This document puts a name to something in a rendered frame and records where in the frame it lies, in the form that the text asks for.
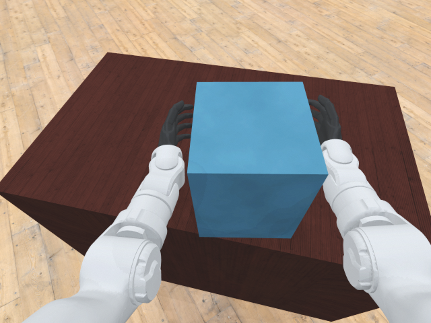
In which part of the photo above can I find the carton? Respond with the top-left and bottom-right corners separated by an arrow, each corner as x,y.
187,82 -> 329,238

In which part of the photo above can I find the robot left upper arm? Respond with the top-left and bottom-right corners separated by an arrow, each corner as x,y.
22,236 -> 161,323

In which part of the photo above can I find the left robot hand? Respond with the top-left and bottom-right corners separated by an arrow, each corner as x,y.
158,100 -> 194,147

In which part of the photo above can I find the left robot forearm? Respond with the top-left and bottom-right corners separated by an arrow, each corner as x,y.
79,145 -> 185,286

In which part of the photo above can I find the pedestal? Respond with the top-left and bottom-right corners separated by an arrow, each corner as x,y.
0,52 -> 431,322

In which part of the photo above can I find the robot right upper arm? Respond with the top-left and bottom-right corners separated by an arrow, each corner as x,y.
343,224 -> 431,323

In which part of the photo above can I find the right robot hand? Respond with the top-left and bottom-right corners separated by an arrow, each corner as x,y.
308,95 -> 342,145

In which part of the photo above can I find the right robot forearm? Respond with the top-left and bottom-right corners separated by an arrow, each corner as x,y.
321,139 -> 431,249

